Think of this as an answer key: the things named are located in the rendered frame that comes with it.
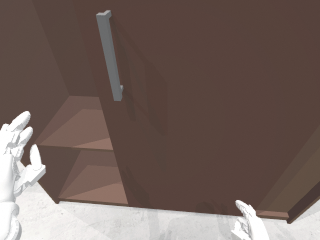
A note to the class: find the robot left forearm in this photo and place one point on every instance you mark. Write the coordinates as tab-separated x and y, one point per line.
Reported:
10	227

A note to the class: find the handle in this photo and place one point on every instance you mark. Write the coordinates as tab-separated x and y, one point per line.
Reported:
109	53

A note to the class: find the right robot hand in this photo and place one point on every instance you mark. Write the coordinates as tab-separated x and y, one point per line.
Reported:
254	228

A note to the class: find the wardrobe door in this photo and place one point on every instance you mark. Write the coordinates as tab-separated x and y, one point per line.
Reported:
219	96
298	179

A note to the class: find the left robot hand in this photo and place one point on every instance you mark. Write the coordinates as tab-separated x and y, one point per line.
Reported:
12	141

